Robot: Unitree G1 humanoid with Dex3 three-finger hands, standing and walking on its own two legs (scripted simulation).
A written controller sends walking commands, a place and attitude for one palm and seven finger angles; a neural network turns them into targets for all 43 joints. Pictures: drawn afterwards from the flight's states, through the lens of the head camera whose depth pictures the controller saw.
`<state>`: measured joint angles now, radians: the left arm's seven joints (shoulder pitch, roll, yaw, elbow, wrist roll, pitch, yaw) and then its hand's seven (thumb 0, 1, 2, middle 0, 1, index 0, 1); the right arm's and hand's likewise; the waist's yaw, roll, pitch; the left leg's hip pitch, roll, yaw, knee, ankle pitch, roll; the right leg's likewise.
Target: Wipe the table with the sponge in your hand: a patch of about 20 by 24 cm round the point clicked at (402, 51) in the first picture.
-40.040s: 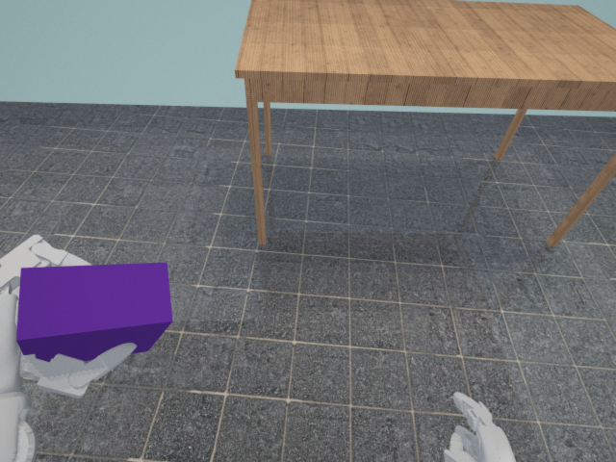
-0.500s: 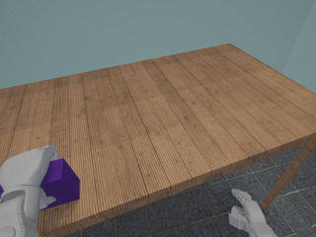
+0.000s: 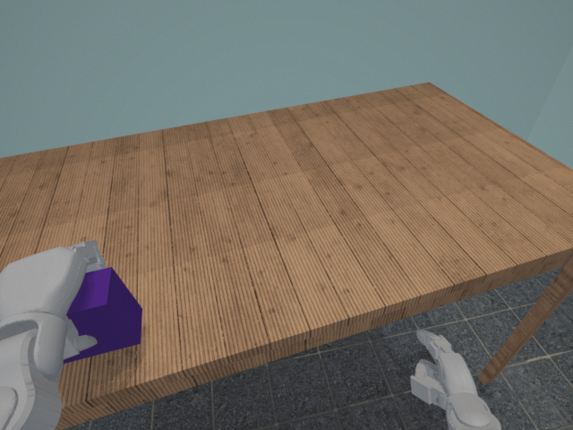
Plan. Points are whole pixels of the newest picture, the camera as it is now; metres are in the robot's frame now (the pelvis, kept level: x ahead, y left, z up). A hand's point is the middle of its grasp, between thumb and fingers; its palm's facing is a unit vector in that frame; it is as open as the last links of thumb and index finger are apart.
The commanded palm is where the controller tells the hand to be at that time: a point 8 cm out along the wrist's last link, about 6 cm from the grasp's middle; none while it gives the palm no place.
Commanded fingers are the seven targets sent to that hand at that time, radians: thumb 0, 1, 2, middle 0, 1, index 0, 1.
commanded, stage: lift the sponge slowly off the table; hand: left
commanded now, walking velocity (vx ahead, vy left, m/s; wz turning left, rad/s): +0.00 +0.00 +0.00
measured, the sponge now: (80, 325) +0.19 +0.33 +0.07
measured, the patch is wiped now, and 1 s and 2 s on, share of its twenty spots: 1.00 1.00 1.00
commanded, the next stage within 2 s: bring the sponge back beside the body in 1.28 s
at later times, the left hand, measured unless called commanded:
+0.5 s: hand (67, 284) +0.20 +0.31 +0.15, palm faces +0.12 -0.08 -0.99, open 9.8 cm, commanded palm +0.16 +0.31 +0.22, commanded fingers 0.00 0.10 1.30 -1.20 -1.60 -1.20 -1.60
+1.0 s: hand (50, 267) +0.20 +0.31 +0.18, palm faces +0.20 -0.08 -0.98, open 9.8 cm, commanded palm +0.16 +0.31 +0.26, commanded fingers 0.00 0.10 1.30 -1.20 -1.60 -1.20 -1.60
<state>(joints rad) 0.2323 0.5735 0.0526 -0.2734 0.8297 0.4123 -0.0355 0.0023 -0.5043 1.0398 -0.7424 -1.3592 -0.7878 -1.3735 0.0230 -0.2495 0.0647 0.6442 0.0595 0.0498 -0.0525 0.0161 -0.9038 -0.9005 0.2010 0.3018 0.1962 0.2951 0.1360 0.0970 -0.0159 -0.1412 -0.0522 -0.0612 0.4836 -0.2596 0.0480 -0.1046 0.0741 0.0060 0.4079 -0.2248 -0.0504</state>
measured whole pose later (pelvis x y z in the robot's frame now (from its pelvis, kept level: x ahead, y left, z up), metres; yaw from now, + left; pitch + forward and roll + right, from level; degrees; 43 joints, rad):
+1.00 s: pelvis -0.02 -0.01 +0.00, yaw +0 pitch -5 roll -1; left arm 0.06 0.66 0.08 -0.32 0.77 0.49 -0.14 0.00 -0.51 1.04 -0.75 -1.36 -0.79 -1.37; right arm 0.00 -0.27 0.07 0.64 0.08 0.04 -0.07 0.02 -0.90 -0.90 0.20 0.30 0.20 0.30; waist 0.15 0.11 -0.01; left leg -0.16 -0.05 -0.06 0.47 -0.22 0.04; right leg -0.13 0.07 0.01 0.43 -0.20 -0.06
